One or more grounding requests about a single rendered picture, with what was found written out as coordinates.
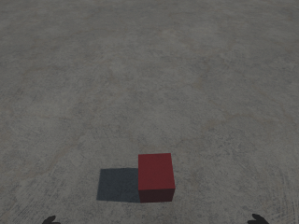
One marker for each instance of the right robot hand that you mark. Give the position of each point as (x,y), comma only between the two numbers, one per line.
(259,220)

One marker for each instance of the carton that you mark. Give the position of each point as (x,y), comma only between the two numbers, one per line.
(156,182)

